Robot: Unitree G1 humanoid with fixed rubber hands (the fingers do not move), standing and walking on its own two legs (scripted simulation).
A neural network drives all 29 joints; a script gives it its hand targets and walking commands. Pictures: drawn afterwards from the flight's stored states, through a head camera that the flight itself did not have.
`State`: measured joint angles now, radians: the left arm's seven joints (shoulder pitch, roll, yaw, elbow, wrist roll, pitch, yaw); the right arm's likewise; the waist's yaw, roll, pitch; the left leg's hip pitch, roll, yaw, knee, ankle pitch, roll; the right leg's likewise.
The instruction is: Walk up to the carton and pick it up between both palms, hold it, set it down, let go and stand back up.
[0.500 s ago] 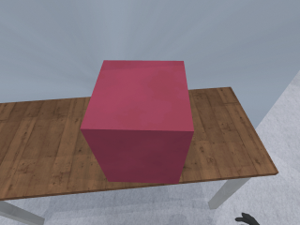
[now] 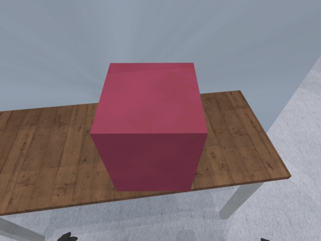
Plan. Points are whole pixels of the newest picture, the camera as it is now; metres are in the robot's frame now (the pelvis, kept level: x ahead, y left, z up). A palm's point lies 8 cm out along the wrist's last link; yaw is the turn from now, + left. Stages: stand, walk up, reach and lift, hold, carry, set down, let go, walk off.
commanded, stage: walk up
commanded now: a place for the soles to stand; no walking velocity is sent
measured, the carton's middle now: (152, 131) +0.41 +0.03 +0.02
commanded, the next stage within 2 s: stand in 1.80 s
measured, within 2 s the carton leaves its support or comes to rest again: neither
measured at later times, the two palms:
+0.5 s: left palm out of the picture +0.05 +0.24 -0.08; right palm out of the picture +0.02 -0.31 -0.10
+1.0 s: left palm out of the picture +0.03 +0.22 -0.10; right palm out of the picture +0.03 -0.31 -0.10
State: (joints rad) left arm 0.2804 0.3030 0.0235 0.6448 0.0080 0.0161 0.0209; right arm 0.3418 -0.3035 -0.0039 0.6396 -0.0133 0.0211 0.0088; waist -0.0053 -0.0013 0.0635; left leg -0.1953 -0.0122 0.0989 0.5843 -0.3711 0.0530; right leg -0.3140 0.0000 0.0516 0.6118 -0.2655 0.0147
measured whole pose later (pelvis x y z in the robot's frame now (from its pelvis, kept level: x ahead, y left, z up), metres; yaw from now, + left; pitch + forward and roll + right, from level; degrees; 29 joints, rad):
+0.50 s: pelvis -0.06 -0.04 +0.01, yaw -2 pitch -2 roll +1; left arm 0.26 0.29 0.03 0.70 0.01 0.02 0.00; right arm 0.32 -0.32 -0.02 0.66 -0.01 0.03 0.01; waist 0.00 0.02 0.06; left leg -0.26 0.00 0.08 0.55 -0.34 0.02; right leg -0.35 0.04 0.07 0.50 -0.14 -0.02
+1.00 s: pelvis -0.06 -0.04 +0.01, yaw -2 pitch -1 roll +0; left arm 0.30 0.26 0.01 0.73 0.00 0.00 0.00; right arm 0.31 -0.29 -0.02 0.67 -0.01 0.00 0.00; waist 0.00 0.02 0.03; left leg -0.27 0.01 0.02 0.53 -0.24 0.00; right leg -0.28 0.05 0.04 0.53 -0.25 -0.03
